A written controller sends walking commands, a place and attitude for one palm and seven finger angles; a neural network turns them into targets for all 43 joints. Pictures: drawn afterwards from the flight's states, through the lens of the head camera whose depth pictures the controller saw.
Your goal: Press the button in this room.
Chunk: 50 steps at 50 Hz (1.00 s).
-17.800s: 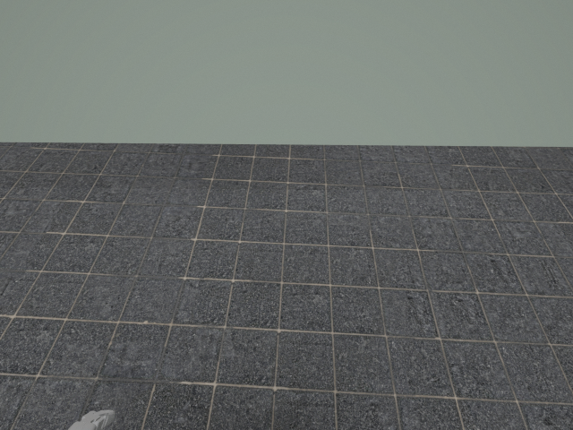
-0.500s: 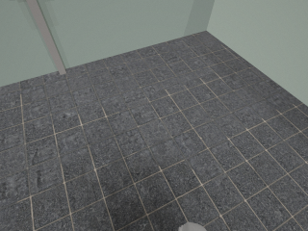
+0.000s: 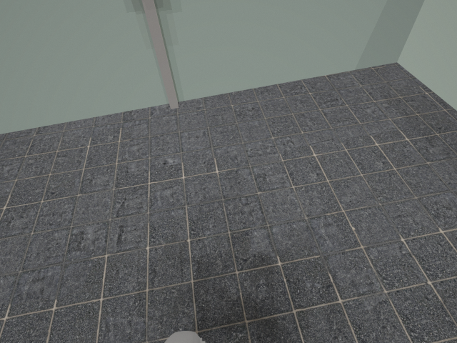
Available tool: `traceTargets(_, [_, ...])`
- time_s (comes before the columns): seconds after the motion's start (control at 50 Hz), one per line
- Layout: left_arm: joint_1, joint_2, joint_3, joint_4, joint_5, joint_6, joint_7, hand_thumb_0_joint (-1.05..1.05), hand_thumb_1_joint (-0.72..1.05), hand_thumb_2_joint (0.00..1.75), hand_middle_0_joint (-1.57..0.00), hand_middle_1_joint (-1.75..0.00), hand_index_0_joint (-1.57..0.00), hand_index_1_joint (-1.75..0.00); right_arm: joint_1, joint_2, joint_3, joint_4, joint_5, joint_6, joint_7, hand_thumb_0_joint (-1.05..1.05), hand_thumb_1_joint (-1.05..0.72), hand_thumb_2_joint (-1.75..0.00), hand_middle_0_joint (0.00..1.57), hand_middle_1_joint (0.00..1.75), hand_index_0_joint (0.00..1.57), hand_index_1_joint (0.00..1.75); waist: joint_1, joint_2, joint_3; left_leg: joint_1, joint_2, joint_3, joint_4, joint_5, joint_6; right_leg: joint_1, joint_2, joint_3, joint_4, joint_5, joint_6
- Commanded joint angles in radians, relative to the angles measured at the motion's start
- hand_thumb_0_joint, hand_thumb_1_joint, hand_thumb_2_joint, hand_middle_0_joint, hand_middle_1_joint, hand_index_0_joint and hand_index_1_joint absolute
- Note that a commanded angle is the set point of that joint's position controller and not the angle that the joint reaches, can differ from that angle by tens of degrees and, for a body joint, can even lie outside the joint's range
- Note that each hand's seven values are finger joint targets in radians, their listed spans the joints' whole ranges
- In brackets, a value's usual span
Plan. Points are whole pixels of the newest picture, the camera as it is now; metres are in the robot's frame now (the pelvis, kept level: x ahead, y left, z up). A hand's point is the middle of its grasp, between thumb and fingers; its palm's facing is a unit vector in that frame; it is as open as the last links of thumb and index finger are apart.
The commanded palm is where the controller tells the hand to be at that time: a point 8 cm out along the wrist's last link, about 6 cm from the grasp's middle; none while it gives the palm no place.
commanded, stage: turn or walk to find it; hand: left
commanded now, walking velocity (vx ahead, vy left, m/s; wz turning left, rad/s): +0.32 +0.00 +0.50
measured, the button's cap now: out of the picture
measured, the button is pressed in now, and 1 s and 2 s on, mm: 0 0 0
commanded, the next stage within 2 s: stand and wait in 1.42 s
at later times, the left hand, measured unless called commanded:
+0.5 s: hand out of the picture +0.11 +0.29 -0.17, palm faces +0.25 -0.95 -0.21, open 7.4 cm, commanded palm none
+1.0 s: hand (125, 301) +0.23 +0.26 -0.17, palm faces +0.40 -0.89 -0.21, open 7.2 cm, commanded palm none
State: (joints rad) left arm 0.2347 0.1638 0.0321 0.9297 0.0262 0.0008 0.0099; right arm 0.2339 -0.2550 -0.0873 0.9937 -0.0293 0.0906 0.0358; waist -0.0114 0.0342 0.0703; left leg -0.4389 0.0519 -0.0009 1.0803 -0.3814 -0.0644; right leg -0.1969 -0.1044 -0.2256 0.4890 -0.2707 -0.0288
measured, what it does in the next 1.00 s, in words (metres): walks ahead, turning left: left foot, then right foot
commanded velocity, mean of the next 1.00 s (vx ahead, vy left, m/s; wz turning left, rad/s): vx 0.37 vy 0.00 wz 0.27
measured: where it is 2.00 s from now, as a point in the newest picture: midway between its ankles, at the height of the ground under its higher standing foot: (202, 246)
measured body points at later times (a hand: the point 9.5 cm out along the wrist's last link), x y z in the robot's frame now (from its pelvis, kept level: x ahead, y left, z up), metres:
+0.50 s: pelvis +0.10 +0.08 +0.00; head +0.10 +0.09 +0.45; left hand +0.09 +0.34 -0.15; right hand +0.16 -0.15 -0.15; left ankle +0.01 +0.16 -0.74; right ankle +0.21 -0.06 -0.67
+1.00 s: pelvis +0.30 +0.08 +0.00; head +0.31 +0.08 +0.45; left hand +0.21 +0.30 -0.15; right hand +0.44 -0.12 -0.15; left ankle +0.33 +0.24 -0.70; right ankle +0.33 -0.02 -0.74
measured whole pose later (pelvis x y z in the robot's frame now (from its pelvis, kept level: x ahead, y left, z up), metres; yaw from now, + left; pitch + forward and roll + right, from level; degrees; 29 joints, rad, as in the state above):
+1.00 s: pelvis +0.30 +0.08 +0.00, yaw +21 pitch -2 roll -1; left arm 0.31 0.18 0.05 1.10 0.03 -0.06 0.00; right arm 0.21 -0.19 -0.07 1.03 -0.03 0.00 0.04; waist 0.01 0.02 0.04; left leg -0.51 0.13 0.08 0.84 -0.22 -0.02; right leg -0.13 -0.07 -0.25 0.42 -0.25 -0.01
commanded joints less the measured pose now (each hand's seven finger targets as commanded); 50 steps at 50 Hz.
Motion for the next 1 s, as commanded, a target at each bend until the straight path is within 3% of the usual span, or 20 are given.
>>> traceTargets(0.0, [0.114,0.24,0.066,-0.003,0.005,-0.04,0.008,0.0,0.9,0.9,-0.2,-0.3,-0.2,-0.3,-0.16,-0.042,0.002,-0.119,0.002,-0.054,0.011,0.0,-0.9,-0.9,0.2,0.3,0.2,0.3,0.086,-0.191,-0.035,-0.13,0.033,0.044,-0.166,-0.045,0.007,0.157,-0.297,0.249,-0.296,-0.163,-0.083])
traceTargets(0.1, [0.13,0.256,0.072,0.04,0.012,-0.045,-0.003,0.0,0.9,0.9,-0.2,-0.3,-0.2,-0.3,-0.159,-0.01,0.018,-0.125,0.012,-0.079,0.015,0.0,-0.9,-0.9,0.2,0.3,0.2,0.3,0.076,-0.209,-0.058,0.002,0.017,0.111,-0.402,-0.083,0.039,0.15,-0.308,0.163,-0.248,-0.096,-0.075])
traceTargets(0.16, [0.098,0.26,0.071,0.053,-0.001,-0.039,-0.01,0.0,0.9,0.9,-0.2,-0.3,-0.2,-0.3,-0.037,-0.031,0.017,-0.088,0.007,-0.098,0.006,0.0,-0.9,-0.9,0.2,0.3,0.2,0.3,0.003,-0.139,-0.088,0.285,-0.016,0.182,-0.619,0.062,0.051,0.001,-0.262,0.042,-0.111,-0.117,-0.012])
traceTargets(0.18, [0.083,0.232,0.066,0.044,-0.007,-0.036,-0.017,0.0,0.9,0.9,-0.2,-0.3,-0.2,-0.3,0.041,-0.087,0.002,-0.071,0.007,-0.104,0.0,0.0,-0.9,-0.9,0.2,0.3,0.2,0.3,-0.04,-0.013,-0.119,0.481,0.026,0.093,-0.702,0.026,0.078,-0.153,-0.206,-0.009,0.065,-0.139,0.037])
traceTargets(0.2, [0.047,0.167,0.054,0.0,-0.013,-0.033,-0.032,0.0,0.9,0.9,-0.2,-0.3,-0.2,-0.3,0.139,-0.207,-0.034,-0.049,-0.005,-0.11,-0.011,0.0,-0.9,-0.9,0.2,0.3,0.2,0.3,-0.103,0.277,-0.104,0.631,0.277,-0.316,-0.809,-0.145,0.182,-0.454,-0.062,-0.074,0.373,-0.274,0.104])
traceTargets(0.22, [-0.085,0.155,0.036,-0.063,0.0,-0.033,-0.034,0.0,0.9,0.9,-0.2,-0.3,-0.2,-0.3,0.243,-0.256,-0.038,-0.013,0.001,-0.112,-0.021,0.0,-0.9,-0.9,0.2,0.3,0.2,0.3,-0.156,0.254,-0.056,0.618,0.388,-0.472,-0.882,-0.127,0.267,-0.599,-0.036,0.046,0.532,-0.342,0.098])
traceTargets(0.3, [-0.051,0.152,0.043,-0.004,0.001,-0.032,-0.045,0.0,0.9,0.9,-0.2,-0.3,-0.2,-0.3,0.066,-0.137,0.005,-0.037,0.008,-0.136,-0.039,0.0,-0.9,-0.9,0.2,0.3,0.2,0.3,-0.03,0.112,0.048,0.37,0.263,-0.239,-0.906,-0.001,0.22,-0.522,-0.084,0.167,0.637,-0.077,0.098])
traceTargets(0.36, [-0.001,0.143,0.036,0.022,0.002,-0.022,-0.045,0.0,0.9,0.9,-0.2,-0.3,-0.2,-0.3,0.063,-0.109,0.01,-0.024,0.017,-0.156,-0.039,0.0,-0.9,-0.9,0.2,0.3,0.2,0.3,0.002,0.088,0.035,0.348,0.19,-0.125,-0.898,0.228,0.215,-0.468,-0.069,0.153,0.609,0.02,0.116])
traceTargets(0.48, [-0.12,0.126,0.03,-0.032,-0.005,-0.022,-0.046,0.0,0.9,0.9,-0.2,-0.3,-0.2,-0.3,0.123,-0.093,0.002,0.024,0.016,-0.166,-0.044,0.0,-0.9,-0.9,0.2,0.3,0.2,0.3,-0.01,0.076,0.071,0.372,0.191,-0.108,-0.901,0.331,0.245,-0.48,-0.069,0.15,0.406,0.079,0.128])
traceTargets(0.56, [-0.164,0.107,0.03,-0.05,-0.007,-0.036,-0.048,0.0,0.9,0.9,-0.2,-0.3,-0.2,-0.3,0.149,-0.091,-0.003,0.052,0.006,-0.166,-0.05,0.0,-0.9,-0.9,0.2,0.3,0.2,0.3,-0.021,0.083,0.055,0.351,0.194,-0.111,-0.829,0.423,0.232,-0.311,-0.024,0.112,0.203,0.068,0.094])
traceTargets(0.58, [-0.141,0.109,0.033,-0.042,-0.006,-0.041,-0.047,0.0,0.9,0.9,-0.2,-0.3,-0.2,-0.3,0.151,-0.092,-0.005,0.062,0.003,-0.163,-0.05,0.0,-0.9,-0.9,0.2,0.3,0.2,0.3,-0.006,0.07,0.049,0.334,0.189,-0.115,-0.793,0.446,0.225,-0.244,-0.004,0.095,0.174,0.062,0.083])
traceTargets(0.62, [0.096,0.151,0.047,0.03,0.0,-0.059,-0.043,0.0,0.9,0.9,-0.2,-0.3,-0.2,-0.3,0.135,-0.095,-0.005,0.067,0.008,-0.161,-0.051,0.0,-0.9,-0.9,0.2,0.3,0.2,0.3,0.105,-0.009,-0.065,0.28,0.118,-0.065,-0.507,0.564,0.176,0.072,0.042,0.073,0.054,0.103,0.06])
traceTargets(0.64, [0.275,0.229,0.069,0.085,0.01,-0.075,-0.033,0.0,0.9,0.9,-0.2,-0.3,-0.2,-0.3,0.155,-0.059,-0.001,0.065,0.018,-0.165,-0.043,0.0,-0.9,-0.9,0.2,0.3,0.2,0.3,0.173,-0.158,-0.196,0.124,0.038,-0.007,-0.206,0.399,0.136,0.339,-0.1,0.229,0.0,0.055,0.016])
traceTargets(0.66, [0.39,0.34,0.09,0.125,0.006,-0.076,-0.017,0.0,0.9,0.9,-0.2,-0.3,-0.2,-0.3,0.188,0.018,0.016,0.028,0.027,-0.168,-0.04,0.0,-0.9,-0.9,0.2,0.3,0.2,0.3,0.172,-0.423,-0.288,-0.131,-0.107,0.02,0.11,-0.172,0.1,0.493,-0.383,0.67,-0.131,0.109,-0.069])
traceTargets(0.68, [0.316,0.321,0.085,0.108,-0.01,-0.073,-0.012,0.0,0.9,0.9,-0.2,-0.3,-0.2,-0.3,0.151,-0.008,0.013,0.013,0.032,-0.157,-0.039,0.0,-0.9,-0.9,0.2,0.3,0.2,0.3,0.146,-0.315,-0.237,-0.155,-0.045,-0.063,0.251,-0.165,0.117,0.374,-0.434,0.741,-0.235,-0.062,-0.112])
traceTargets(0.7, [0.204,0.281,0.079,0.083,-0.006,-0.073,-0.012,0.0,0.9,0.9,-0.2,-0.3,-0.2,-0.3,0.094,0.006,0.009,0.016,0.023,-0.155,-0.031,0.0,-0.9,-0.9,0.2,0.3,0.2,0.3,0.124,-0.231,-0.141,-0.203,-0.001,-0.065,0.323,-0.063,0.116,0.246,-0.393,0.695,-0.259,-0.236,-0.112])
traceTargets(0.74, [0.068,0.168,0.048,0.061,-0.003,-0.08,-0.003,0.0,0.9,0.9,-0.2,-0.3,-0.2,-0.3,0.053,0.022,0.012,0.021,0.009,-0.139,-0.02,0.0,-0.9,-0.9,0.2,0.3,0.2,0.3,0.058,-0.127,-0.017,-0.162,0.066,-0.064,0.275,0.08,0.105,0.0,-0.323,0.486,-0.284,-0.241,-0.075])
traceTargets(0.8, [0.018,0.117,0.032,0.071,0.004,-0.082,0.002,0.0,0.9,0.9,-0.2,-0.3,-0.2,-0.3,0.135,0.059,0.015,0.053,0.001,-0.103,-0.014,0.0,-0.9,-0.9,0.2,0.3,0.2,0.3,-0.014,-0.165,-0.006,-0.07,0.075,-0.012,0.143,0.119,0.067,-0.147,-0.249,0.265,-0.321,-0.173,-0.042])
traceTargets(0.9, [0.056,0.146,0.04,0.106,0.003,-0.089,-0.004,0.0,0.9,0.9,-0.2,-0.3,-0.2,-0.3,0.045,0.072,0.018,0.01,0.002,-0.104,0.004,0.0,-0.9,-0.9,0.2,0.3,0.2,0.3,0.001,-0.152,0.024,-0.061,0.089,0.069,-0.179,0.177,0.039,-0.093,-0.212,0.148,-0.346,-0.106,-0.065])
traceTargets(0.98, [0.13,0.156,0.041,0.142,0.003,-0.085,-0.006,0.0,0.9,0.9,-0.2,-0.3,-0.2,-0.3,-0.074,0.066,0.023,-0.032,0.005,-0.126,0.009,0.0,-0.9,-0.9,0.2,0.3,0.2,0.3,0.048,-0.133,0.028,-0.045,0.076,0.102,-0.39,0.155,0.049,0.038,-0.233,0.16,-0.299,-0.028,-0.085])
